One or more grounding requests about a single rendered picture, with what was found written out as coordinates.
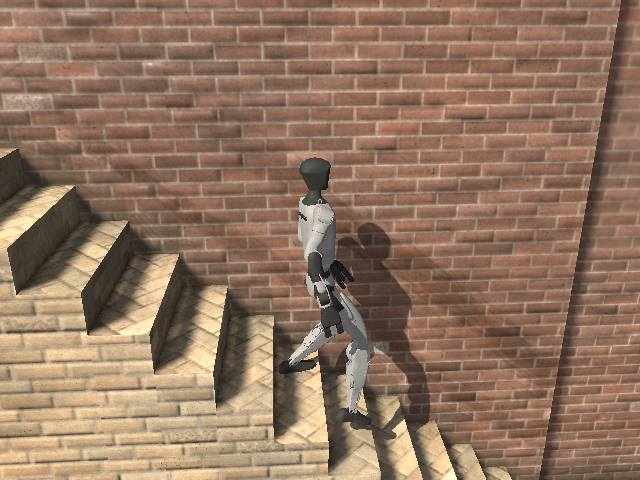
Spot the right robot foot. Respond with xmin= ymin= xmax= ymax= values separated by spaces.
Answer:
xmin=335 ymin=408 xmax=372 ymax=425

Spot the robot right upper arm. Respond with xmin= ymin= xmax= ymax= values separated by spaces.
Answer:
xmin=304 ymin=205 xmax=334 ymax=263

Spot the robot left upper arm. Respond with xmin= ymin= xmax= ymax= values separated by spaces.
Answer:
xmin=297 ymin=197 xmax=305 ymax=243

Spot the robot left shin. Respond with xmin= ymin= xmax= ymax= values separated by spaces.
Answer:
xmin=288 ymin=322 xmax=336 ymax=366

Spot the left robot hand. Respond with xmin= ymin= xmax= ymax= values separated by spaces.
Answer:
xmin=329 ymin=260 xmax=354 ymax=289

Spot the right robot hand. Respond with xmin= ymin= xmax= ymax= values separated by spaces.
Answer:
xmin=321 ymin=306 xmax=344 ymax=338

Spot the robot right forearm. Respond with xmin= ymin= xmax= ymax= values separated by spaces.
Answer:
xmin=307 ymin=252 xmax=333 ymax=309

